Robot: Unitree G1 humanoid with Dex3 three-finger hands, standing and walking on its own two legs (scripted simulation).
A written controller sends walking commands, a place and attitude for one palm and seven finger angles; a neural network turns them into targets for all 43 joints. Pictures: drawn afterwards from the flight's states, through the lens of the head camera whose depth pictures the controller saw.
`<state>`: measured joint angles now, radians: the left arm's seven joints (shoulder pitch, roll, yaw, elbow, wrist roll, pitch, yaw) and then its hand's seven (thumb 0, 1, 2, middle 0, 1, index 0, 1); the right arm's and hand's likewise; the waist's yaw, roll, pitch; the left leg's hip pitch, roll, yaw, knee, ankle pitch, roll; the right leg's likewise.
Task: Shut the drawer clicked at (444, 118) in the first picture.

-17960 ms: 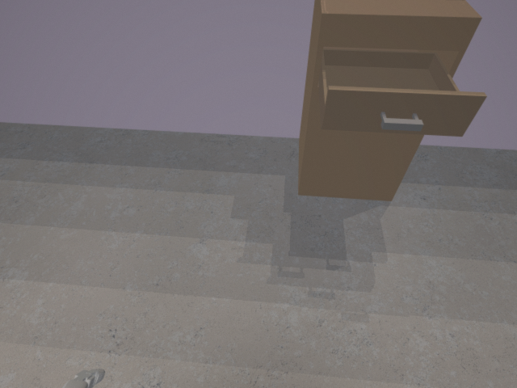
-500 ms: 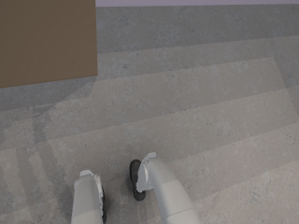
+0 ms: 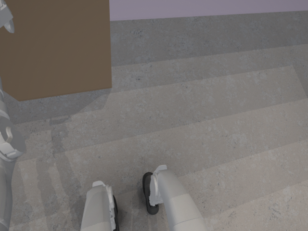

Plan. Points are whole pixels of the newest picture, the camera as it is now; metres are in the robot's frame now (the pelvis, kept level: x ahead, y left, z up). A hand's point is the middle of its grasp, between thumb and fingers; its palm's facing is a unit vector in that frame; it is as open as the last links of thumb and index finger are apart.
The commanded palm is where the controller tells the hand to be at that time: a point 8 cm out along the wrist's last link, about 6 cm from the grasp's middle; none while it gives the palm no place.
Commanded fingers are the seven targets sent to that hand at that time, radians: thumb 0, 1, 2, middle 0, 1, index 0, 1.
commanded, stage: draw the hand back to the body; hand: left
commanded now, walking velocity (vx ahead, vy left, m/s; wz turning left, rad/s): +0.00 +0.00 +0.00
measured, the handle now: out of the picture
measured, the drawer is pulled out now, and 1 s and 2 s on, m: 0.00 0.00 0.00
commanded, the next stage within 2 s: step back with the hand held close in 1.48 s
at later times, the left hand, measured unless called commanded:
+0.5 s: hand out of the picture +0.46 +0.24 +0.13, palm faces +0.14 -0.99 -0.04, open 3.3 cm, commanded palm +0.42 +0.27 +0.15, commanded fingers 0.00 0.90 0.90 -1.40 -1.60 -1.40 -1.60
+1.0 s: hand out of the picture +0.31 +0.24 +0.23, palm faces +0.38 -0.87 -0.32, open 3.3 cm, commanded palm +0.26 +0.28 +0.25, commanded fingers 0.00 0.90 0.90 -1.40 -1.60 -1.40 -1.60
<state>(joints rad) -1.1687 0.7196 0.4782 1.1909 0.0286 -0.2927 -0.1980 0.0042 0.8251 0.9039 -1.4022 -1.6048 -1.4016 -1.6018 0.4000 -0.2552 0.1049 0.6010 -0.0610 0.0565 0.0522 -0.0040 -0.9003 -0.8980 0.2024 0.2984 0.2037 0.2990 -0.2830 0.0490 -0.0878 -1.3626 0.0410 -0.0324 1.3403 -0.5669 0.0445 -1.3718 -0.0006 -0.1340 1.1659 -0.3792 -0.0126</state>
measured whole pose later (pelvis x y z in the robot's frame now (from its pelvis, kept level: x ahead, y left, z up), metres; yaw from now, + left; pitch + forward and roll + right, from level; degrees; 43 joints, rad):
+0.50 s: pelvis +0.07 +0.00 +0.08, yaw +2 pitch +20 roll -4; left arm -0.38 0.37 0.34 0.57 -0.21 -0.31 -0.20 0.01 0.90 0.90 -1.40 -1.60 -1.40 -1.60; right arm 0.32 -0.27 0.02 0.55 0.02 0.04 0.02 0.00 -0.90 -0.90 0.20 0.30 0.20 0.30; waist -0.08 0.04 -0.13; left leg -0.77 0.02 0.00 0.93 -0.52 0.03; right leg -0.81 0.01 -0.09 0.82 -0.37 0.00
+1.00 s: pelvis +0.07 -0.01 +0.13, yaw +4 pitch +0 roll -1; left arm 0.17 0.31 0.19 -0.06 -0.06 -0.05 0.09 0.01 0.90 0.89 -1.40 -1.60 -1.40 -1.60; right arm 0.18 -0.23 0.05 0.58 0.02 -0.02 -0.07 0.01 -0.90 -0.90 0.20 0.30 0.20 0.30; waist 0.05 0.07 -0.01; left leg -0.14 -0.01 0.01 0.47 -0.33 0.03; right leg -0.22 -0.01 -0.08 0.47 -0.25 -0.01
